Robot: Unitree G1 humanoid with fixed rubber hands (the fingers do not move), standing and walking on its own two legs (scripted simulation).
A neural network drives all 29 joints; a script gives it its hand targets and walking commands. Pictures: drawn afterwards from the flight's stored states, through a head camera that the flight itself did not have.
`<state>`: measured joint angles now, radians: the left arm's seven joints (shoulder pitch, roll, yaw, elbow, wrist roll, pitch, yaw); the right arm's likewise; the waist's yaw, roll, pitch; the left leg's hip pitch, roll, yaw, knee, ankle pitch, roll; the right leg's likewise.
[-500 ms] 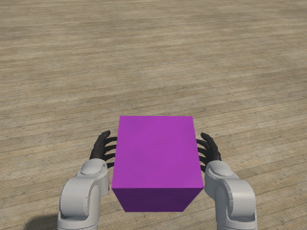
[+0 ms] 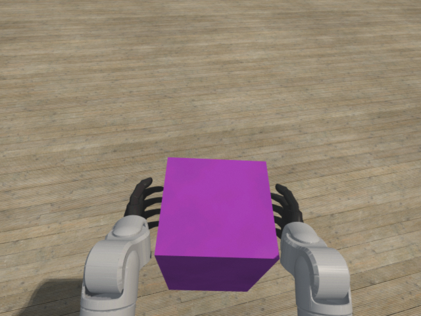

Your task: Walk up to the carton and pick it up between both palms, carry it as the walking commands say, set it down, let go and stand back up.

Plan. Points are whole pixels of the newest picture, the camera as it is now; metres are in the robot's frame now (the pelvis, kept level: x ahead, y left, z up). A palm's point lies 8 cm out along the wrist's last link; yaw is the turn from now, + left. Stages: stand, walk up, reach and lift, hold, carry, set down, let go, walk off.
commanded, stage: carry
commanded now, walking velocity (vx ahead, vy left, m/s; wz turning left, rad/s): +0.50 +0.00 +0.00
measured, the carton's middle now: (212, 232) +0.27 +0.01 +0.01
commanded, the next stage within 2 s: none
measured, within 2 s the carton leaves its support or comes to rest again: neither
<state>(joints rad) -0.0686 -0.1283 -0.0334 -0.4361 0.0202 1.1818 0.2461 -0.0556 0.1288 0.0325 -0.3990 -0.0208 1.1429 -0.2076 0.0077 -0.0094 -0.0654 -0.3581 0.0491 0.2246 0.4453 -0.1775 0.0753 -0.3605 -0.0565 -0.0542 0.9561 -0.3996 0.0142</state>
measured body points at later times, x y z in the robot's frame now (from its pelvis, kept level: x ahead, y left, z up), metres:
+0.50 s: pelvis +0.29 -0.04 +0.00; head +0.31 -0.06 +0.45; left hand +0.56 +0.10 +0.07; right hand +0.57 -0.16 +0.06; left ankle +0.19 +0.08 -0.65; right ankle +0.34 -0.11 -0.74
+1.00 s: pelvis +0.60 +0.01 +0.01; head +0.63 +0.02 +0.46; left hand +0.88 +0.13 +0.06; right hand +0.87 -0.13 +0.07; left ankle +0.59 +0.09 -0.74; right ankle +0.57 -0.12 -0.68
